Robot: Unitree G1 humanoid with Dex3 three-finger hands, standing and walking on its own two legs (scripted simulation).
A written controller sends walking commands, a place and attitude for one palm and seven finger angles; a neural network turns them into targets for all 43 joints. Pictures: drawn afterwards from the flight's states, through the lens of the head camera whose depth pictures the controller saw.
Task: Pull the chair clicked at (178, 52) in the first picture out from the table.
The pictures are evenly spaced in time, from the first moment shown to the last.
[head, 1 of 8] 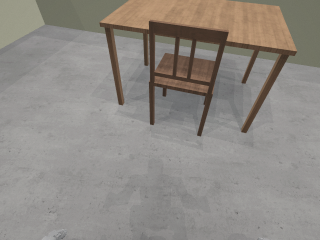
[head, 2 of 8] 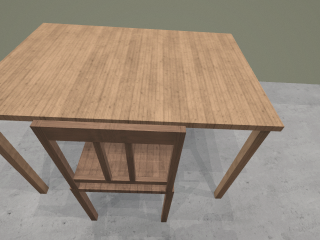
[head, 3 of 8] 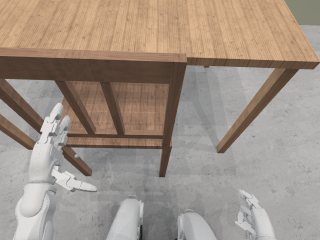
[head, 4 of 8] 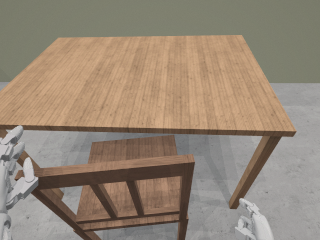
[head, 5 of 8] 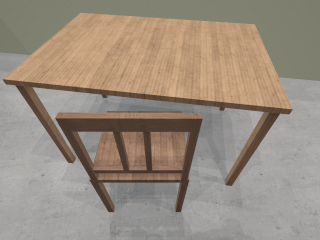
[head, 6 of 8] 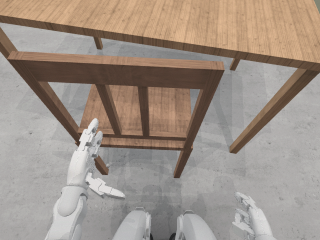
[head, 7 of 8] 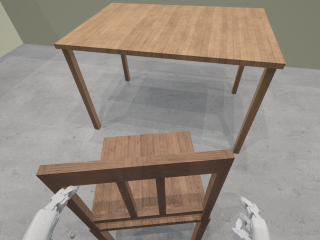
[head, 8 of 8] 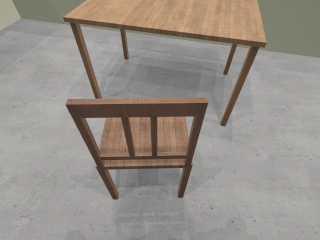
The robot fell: no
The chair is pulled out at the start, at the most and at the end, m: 0.00 0.58 0.57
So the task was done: yes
